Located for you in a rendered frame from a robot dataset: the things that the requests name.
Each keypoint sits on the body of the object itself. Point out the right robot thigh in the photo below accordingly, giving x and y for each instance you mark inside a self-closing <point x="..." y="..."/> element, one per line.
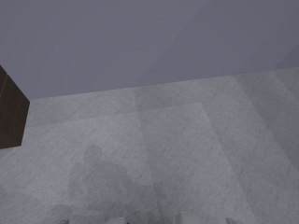
<point x="184" y="218"/>

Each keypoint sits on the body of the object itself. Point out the cupboard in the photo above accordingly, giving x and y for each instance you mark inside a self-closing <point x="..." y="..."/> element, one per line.
<point x="14" y="107"/>

